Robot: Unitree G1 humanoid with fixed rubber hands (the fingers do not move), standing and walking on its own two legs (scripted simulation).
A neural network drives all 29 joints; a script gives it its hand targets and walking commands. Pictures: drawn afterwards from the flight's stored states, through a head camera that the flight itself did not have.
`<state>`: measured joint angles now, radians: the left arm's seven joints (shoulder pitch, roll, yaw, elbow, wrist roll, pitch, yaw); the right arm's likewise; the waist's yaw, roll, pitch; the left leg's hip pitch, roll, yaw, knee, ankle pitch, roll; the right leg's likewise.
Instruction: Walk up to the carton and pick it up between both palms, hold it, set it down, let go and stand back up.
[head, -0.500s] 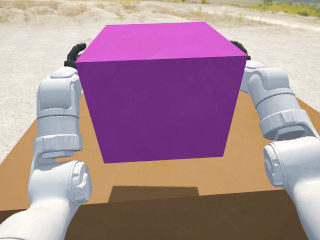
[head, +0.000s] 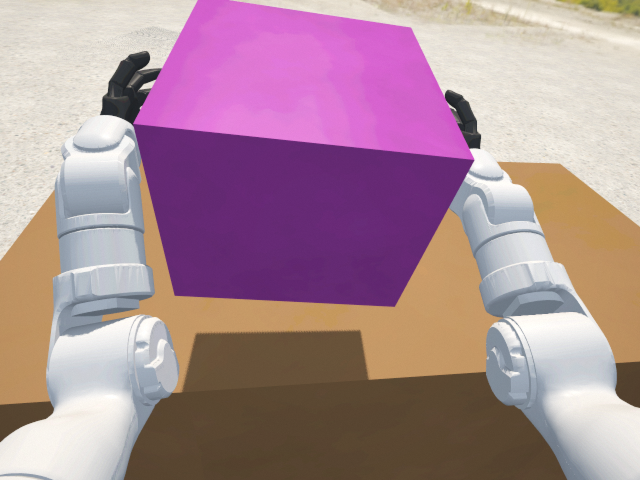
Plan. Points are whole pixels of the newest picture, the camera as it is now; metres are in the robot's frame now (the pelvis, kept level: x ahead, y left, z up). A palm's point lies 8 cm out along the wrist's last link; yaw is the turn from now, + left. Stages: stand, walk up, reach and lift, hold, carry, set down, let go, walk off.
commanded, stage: set down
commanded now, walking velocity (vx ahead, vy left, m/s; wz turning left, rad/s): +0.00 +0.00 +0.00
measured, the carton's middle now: (299, 154) +0.45 +0.01 +0.24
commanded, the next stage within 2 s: none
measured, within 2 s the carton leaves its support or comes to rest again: neither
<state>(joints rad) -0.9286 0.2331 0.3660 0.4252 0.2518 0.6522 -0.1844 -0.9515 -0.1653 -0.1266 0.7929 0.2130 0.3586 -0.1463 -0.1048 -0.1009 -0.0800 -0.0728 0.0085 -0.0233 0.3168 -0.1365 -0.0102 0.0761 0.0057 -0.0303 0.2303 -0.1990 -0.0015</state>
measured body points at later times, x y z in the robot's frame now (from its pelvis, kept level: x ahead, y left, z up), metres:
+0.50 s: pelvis -0.01 +0.00 +0.00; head -0.06 +0.04 +0.45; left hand +0.41 +0.19 +0.26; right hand +0.39 -0.19 +0.23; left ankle +0.03 +0.12 -0.75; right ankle -0.04 -0.12 -0.75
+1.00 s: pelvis +0.00 +0.01 +0.00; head -0.02 +0.05 +0.45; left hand +0.44 +0.18 +0.21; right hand +0.39 -0.20 +0.19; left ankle +0.03 +0.12 -0.75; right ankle -0.04 -0.12 -0.75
